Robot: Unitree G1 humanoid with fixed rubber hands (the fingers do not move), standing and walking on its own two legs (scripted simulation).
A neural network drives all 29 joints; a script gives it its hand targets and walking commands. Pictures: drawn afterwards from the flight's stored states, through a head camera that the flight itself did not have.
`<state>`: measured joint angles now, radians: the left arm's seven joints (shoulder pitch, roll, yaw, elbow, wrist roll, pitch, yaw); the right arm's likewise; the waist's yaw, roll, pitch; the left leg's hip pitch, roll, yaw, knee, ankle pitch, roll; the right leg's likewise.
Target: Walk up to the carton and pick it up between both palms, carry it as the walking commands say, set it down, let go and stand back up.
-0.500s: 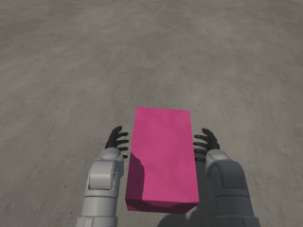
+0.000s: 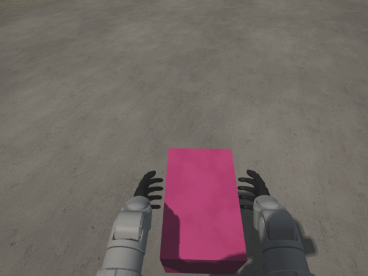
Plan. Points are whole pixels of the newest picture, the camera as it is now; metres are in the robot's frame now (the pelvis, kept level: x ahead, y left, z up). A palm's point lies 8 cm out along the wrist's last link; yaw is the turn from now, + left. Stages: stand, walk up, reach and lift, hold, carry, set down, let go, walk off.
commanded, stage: set down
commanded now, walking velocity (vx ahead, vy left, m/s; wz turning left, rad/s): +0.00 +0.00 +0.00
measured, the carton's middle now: (199, 208) +0.32 -0.04 -0.06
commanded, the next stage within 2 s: none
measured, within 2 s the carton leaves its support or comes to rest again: neither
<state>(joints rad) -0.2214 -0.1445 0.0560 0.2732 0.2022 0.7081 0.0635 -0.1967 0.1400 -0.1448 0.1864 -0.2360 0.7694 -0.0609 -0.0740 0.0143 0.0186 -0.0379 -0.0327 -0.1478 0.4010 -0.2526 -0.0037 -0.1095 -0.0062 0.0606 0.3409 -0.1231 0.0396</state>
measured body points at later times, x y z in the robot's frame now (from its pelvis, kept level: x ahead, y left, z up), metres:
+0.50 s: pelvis -0.03 -0.02 -0.02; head +0.00 -0.02 +0.43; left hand +0.32 +0.09 -0.03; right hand +0.30 -0.17 -0.03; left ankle -0.01 +0.13 -0.74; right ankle +0.05 -0.14 -0.74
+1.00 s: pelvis -0.04 -0.01 -0.08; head +0.11 -0.02 +0.35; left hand +0.35 +0.09 -0.14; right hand +0.32 -0.17 -0.14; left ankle -0.01 +0.13 -0.74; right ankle +0.05 -0.14 -0.74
